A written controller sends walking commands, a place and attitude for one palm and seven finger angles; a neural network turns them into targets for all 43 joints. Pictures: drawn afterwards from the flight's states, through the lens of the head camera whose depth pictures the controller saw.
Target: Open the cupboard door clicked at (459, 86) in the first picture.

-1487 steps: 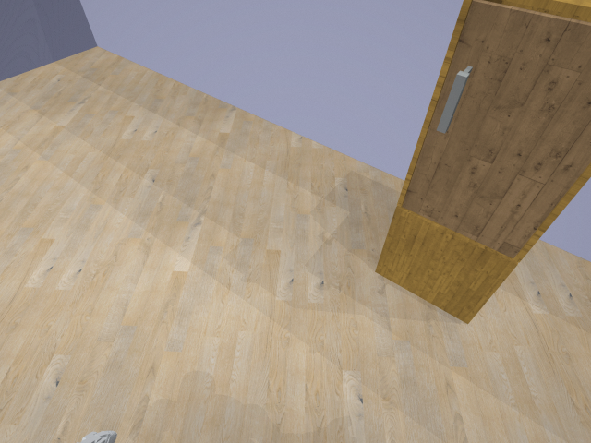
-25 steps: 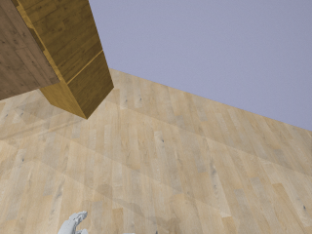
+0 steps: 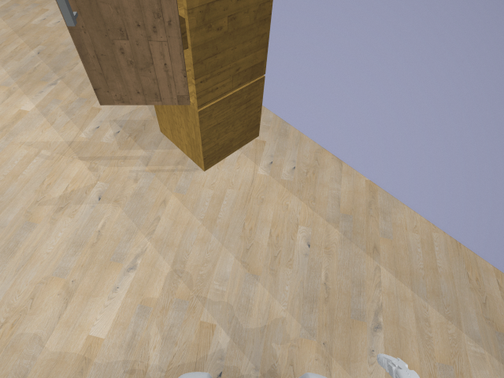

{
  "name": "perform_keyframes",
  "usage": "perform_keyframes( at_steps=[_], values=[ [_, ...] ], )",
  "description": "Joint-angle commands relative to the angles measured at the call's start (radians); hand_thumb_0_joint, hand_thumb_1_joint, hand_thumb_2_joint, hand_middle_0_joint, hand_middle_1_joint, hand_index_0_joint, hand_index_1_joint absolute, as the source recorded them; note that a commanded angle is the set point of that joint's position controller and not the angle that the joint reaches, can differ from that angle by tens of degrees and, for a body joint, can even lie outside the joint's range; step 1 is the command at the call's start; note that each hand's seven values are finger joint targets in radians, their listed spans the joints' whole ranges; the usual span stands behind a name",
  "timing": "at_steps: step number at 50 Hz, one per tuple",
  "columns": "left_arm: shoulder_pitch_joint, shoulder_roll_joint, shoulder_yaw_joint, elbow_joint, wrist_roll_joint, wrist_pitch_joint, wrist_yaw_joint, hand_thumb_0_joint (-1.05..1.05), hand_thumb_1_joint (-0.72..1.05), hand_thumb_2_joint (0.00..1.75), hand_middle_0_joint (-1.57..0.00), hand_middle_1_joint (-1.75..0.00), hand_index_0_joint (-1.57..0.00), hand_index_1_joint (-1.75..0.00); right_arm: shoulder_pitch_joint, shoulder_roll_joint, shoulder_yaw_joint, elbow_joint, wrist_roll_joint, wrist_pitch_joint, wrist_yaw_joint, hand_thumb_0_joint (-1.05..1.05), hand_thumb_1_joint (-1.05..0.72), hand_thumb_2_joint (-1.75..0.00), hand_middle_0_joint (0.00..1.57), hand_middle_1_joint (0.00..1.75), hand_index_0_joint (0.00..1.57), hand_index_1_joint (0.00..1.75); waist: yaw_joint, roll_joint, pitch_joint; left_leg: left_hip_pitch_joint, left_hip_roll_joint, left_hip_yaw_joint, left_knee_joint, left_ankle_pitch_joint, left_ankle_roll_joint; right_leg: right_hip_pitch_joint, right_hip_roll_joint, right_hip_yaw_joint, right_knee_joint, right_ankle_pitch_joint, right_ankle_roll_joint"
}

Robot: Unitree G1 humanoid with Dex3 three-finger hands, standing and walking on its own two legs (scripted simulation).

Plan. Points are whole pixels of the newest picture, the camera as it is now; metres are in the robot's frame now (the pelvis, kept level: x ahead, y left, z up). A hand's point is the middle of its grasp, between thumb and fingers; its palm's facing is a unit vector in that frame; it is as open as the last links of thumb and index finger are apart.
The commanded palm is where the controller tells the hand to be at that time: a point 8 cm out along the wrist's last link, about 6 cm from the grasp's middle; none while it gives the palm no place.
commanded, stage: turn to face it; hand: left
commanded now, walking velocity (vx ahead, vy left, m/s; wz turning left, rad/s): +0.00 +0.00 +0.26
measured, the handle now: out of the picture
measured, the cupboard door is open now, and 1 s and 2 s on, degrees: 50 50 50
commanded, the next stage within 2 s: take the last steps up to it in 0.16 s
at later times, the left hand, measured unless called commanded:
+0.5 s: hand out of the picture +0.03 +0.15 -0.14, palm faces +0.19 -0.95 -0.25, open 7.2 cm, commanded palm none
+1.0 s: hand out of the picture +0.08 +0.27 -0.17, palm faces +0.33 -0.93 -0.18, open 7.3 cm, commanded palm none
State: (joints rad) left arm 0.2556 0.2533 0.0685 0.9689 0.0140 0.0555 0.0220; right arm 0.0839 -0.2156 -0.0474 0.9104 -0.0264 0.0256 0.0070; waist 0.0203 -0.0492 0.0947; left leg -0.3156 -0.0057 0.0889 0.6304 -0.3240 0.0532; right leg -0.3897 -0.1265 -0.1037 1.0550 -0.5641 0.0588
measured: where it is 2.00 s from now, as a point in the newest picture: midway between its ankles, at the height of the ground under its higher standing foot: (183, 286)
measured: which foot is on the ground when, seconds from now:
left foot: down 0.00-0.32, up 0.34-0.82, down 0.84-1.00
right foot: up 0.00-0.30, down 0.32-0.84, up 0.86-1.00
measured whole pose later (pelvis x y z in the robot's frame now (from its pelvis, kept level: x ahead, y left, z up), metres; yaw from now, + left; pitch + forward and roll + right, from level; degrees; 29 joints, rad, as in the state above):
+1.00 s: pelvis +0.15 +0.11 +0.01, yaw +14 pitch +1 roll +1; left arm 0.31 0.17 0.06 1.10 0.02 -0.01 0.00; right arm 0.13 -0.16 -0.03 0.98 -0.03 -0.05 -0.01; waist 0.05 -0.04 0.08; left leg -0.28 -0.03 0.17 0.52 -0.26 0.08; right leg -0.47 -0.14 -0.06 1.24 -0.40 0.00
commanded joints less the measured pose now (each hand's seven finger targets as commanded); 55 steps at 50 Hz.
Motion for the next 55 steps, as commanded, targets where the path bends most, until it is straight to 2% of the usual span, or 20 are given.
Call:
perform_keyframes(
  at_steps=[1,11,14,15,16,17,18,20,23,32,37,38,40,41,42,43,44,46,49,55],
  values=[
    [-0.02,0.042,0.012,-0.075,0.007,-0.025,-0.011,0.0,0.9,0.9,-0.2,-0.3,-0.2,-0.3,0.071,-0.168,-0.033,-0.028,0.002,-0.021,-0.031,0.0,-0.9,-0.9,0.2,0.3,0.2,0.3,-0.026,0.157,-0.109,0.146,0.266,-0.24,-0.297,0.537,0.12,-0.13,0.008,0.089,0.093,0.135,0.01],
    [-0.029,0.003,-0.001,-0.071,0.0,-0.03,-0.006,0.0,0.9,0.9,-0.2,-0.3,-0.2,-0.3,0.093,-0.155,-0.036,0.005,-0.003,-0.009,-0.026,0.0,-0.9,-0.9,0.2,0.3,0.2,0.3,-0.03,0.202,-0.103,0.099,0.244,-0.286,-0.294,0.374,0.12,0.047,0.073,0.042,-0.281,0.126,0.0],
    [0.054,0.0,0.0,-0.04,-0.003,-0.051,-0.002,0.0,0.9,0.9,-0.2,-0.3,-0.2,-0.3,0.082,-0.133,-0.033,0.017,0.006,-0.009,-0.025,0.0,-0.9,-0.9,0.2,0.3,0.2,0.3,0.013,0.178,-0.148,0.051,0.187,-0.268,-0.21,0.3,0.072,0.231,0.085,0.03,-0.557,0.3,-0.008],
    [0.091,0.038,0.008,-0.029,0.003,-0.064,0.001,0.0,0.9,0.9,-0.2,-0.3,-0.2,-0.3,0.085,-0.1,-0.032,0.016,0.014,-0.011,-0.019,0.0,-0.9,-0.9,0.2,0.3,0.2,0.3,0.028,0.088,-0.156,-0.033,0.122,-0.217,-0.134,0.118,0.023,0.347,0.024,0.084,-0.682,0.32,-0.02],
    [0.114,0.123,0.025,-0.022,0.018,-0.074,0.006,0.0,0.9,0.9,-0.2,-0.3,-0.2,-0.3,0.102,-0.039,-0.023,0.002,0.02,-0.011,-0.01,0.0,-0.9,-0.9,0.2,0.3,0.2,0.3,0.033,-0.175,-0.132,-0.236,-0.014,-0.091,0.067,-0.158,-0.045,0.446,-0.203,0.361,-0.793,0.2,-0.099],
    [0.136,0.173,0.028,-0.035,0.015,-0.07,0.002,0.0,0.9,0.9,-0.2,-0.3,-0.2,-0.3,0.054,-0.069,-0.03,-0.026,0.008,-0.003,-0.001,0.0,-0.9,-0.9,0.2,0.3,0.2,0.3,0.07,-0.216,-0.069,-0.306,-0.043,-0.095,0.3,-0.291,-0.061,0.343,-0.36,0.493,-0.871,0.124,-0.194],
    [0.123,0.143,0.032,-0.03,0.011,-0.076,0.009,0.0,0.9,0.9,-0.2,-0.3,-0.2,-0.3,0.03,-0.091,-0.042,-0.026,0.0,0.007,-0.001,0.0,-0.9,-0.9,0.2,0.3,0.2,0.3,0.059,-0.275,-0.042,-0.339,-0.003,-0.145,0.449,-0.238,-0.062,0.285,-0.358,0.536,-0.905,0.097,-0.205],
    [0.053,0.065,0.011,-0.031,0.006,-0.094,0.002,0.0,0.9,0.9,-0.2,-0.3,-0.2,-0.3,0.048,-0.078,-0.045,0.02,-0.002,0.004,0.013,0.0,-0.9,-0.9,0.2,0.3,0.2,0.3,0.01,-0.097,0.036,-0.368,0.04,-0.158,0.558,-0.034,-0.073,0.267,-0.253,0.338,-0.873,0.205,-0.157],
    [0.1,0.032,0.008,-0.005,0.005,-0.119,0.002,0.0,0.9,0.9,-0.2,-0.3,-0.2,-0.3,0.088,-0.042,-0.038,0.056,0.001,0.003,0.024,0.0,-0.9,-0.9,0.2,0.3,0.2,0.3,0.008,-0.098,-0.018,-0.372,0.053,-0.119,0.548,0.066,-0.097,0.353,-0.205,0.149,-0.831,0.488,-0.12],
    [0.251,0.04,-0.001,0.094,0.015,-0.136,0.003,0.0,0.9,0.9,-0.2,-0.3,-0.2,-0.3,-0.038,-0.011,-0.012,0.028,0.006,0.001,0.041,0.0,-0.9,-0.9,0.2,0.3,0.2,0.3,0.044,-0.13,0.021,-0.41,0.077,-0.031,0.339,0.094,-0.095,0.435,-0.24,0.029,-0.817,0.696,-0.138],
    [0.222,0.074,0.008,0.115,0.019,-0.126,0.003,0.0,0.9,0.9,-0.2,-0.3,-0.2,-0.3,-0.079,-0.006,0.005,0.006,0.012,-0.018,0.051,0.0,-0.9,-0.9,0.2,0.3,0.2,0.3,0.033,-0.167,0.046,-0.212,0.046,0.037,0.078,0.052,-0.056,0.363,-0.253,-0.032,-0.779,0.722,-0.129],
    [0.209,0.082,0.011,0.117,0.021,-0.124,0.002,0.0,0.9,0.9,-0.2,-0.3,-0.2,-0.3,-0.049,-0.016,0.002,0.01,0.012,-0.024,0.048,0.0,-0.9,-0.9,0.2,0.3,0.2,0.3,0.016,-0.17,0.028,-0.126,0.03,0.051,0.036,0.02,-0.043,0.336,-0.257,-0.032,-0.733,0.77,-0.128],
    [0.149,0.1,0.02,0.104,0.015,-0.121,-0.002,0.0,0.9,0.9,-0.2,-0.3,-0.2,-0.3,0.187,-0.064,-0.01,0.072,0.005,-0.041,0.03,0.0,-0.9,-0.9,0.2,0.3,0.2,0.3,-0.104,-0.109,-0.086,0.211,-0.029,0.103,-0.126,0.078,-0.021,0.24,-0.197,-0.116,-0.477,0.856,-0.092],
    [0.168,0.05,0.014,0.083,0.007,-0.117,-0.012,0.0,0.9,0.9,-0.2,-0.3,-0.2,-0.3,0.337,-0.166,-0.035,0.109,-0.004,-0.05,0.012,0.0,-0.9,-0.9,0.2,0.3,0.2,0.3,-0.16,0.085,-0.217,0.463,0.099,-0.027,-0.142,0.123,0.016,0.087,-0.122,-0.147,-0.214,0.604,-0.061],
    [0.179,-0.019,0.001,0.05,-0.005,-0.112,-0.021,0.0,0.9,0.9,-0.2,-0.3,-0.2,-0.3,0.427,-0.271,-0.065,0.128,-0.009,-0.053,-0.006,0.0,-0.9,-0.9,0.2,0.3,0.2,0.3,-0.169,0.346,-0.287,0.579,0.355,-0.439,-0.243,0.19,0.125,-0.173,0.038,-0.106,0.094,-0.037,-0.03],
    [0.083,-0.024,-0.01,0.015,0.0,-0.103,-0.009,0.0,0.9,0.9,-0.2,-0.3,-0.2,-0.3,0.424,-0.272,-0.063,0.132,0.001,-0.046,-0.017,0.0,-0.9,-0.9,0.2,0.3,0.2,0.3,-0.165,0.28,-0.285,0.5,0.397,-0.473,-0.326,0.144,0.164,-0.233,0.032,0.026,0.268,-0.064,-0.062],
    [0.037,-0.039,-0.009,0.012,-0.004,-0.104,-0.005,0.0,0.9,0.9,-0.2,-0.3,-0.2,-0.3,0.335,-0.234,-0.058,0.108,0.004,-0.054,-0.03,0.0,-0.9,-0.9,0.2,0.3,0.2,0.3,-0.133,0.242,-0.237,0.411,0.404,-0.45,-0.344,0.12,0.173,-0.293,0.006,0.081,0.341,0.026,-0.075],
    [0.038,-0.038,-0.003,0.044,0.01,-0.096,-0.017,0.0,0.9,0.9,-0.2,-0.3,-0.2,-0.3,0.218,-0.111,-0.024,0.073,0.001,-0.069,-0.031,0.0,-0.9,-0.9,0.2,0.3,0.2,0.3,-0.067,0.149,-0.077,0.195,0.328,-0.292,-0.384,0.166,0.145,-0.254,-0.047,0.096,0.288,0.168,-0.076],
    [0.111,-0.064,-0.005,0.071,0.017,-0.079,-0.021,0.0,0.9,0.9,-0.2,-0.3,-0.2,-0.3,0.212,-0.06,-0.006,0.082,0.003,-0.094,-0.03,0.0,-0.9,-0.9,0.2,0.3,0.2,0.3,-0.004,0.118,-0.08,0.162,0.268,-0.164,-0.413,0.339,0.14,-0.182,-0.039,0.074,0.173,0.23,-0.062],
    [-0.017,-0.051,0.001,0.011,0.015,-0.062,-0.026,0.0,0.9,0.9,-0.2,-0.3,-0.2,-0.3,0.276,-0.048,-0.008,0.105,0.003,-0.096,-0.027,0.0,-0.9,-0.9,0.2,0.3,0.2,0.3,0.002,0.082,-0.024,0.21,0.245,-0.107,-0.468,0.416,0.146,-0.233,-0.024,0.066,-0.017,0.352,-0.048]
  ],
)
